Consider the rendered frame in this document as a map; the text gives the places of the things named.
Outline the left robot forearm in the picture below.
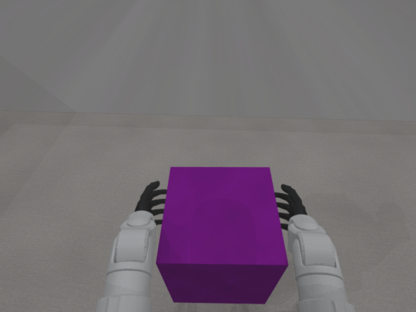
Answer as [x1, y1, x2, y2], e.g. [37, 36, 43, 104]
[95, 211, 156, 312]

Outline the robot right hand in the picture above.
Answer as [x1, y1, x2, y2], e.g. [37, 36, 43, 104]
[275, 184, 307, 231]

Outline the carton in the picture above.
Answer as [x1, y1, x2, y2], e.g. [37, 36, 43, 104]
[156, 167, 289, 304]

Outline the robot left hand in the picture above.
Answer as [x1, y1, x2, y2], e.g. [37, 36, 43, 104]
[135, 181, 167, 225]

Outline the right robot forearm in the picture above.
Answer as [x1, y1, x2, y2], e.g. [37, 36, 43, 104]
[288, 214, 356, 312]

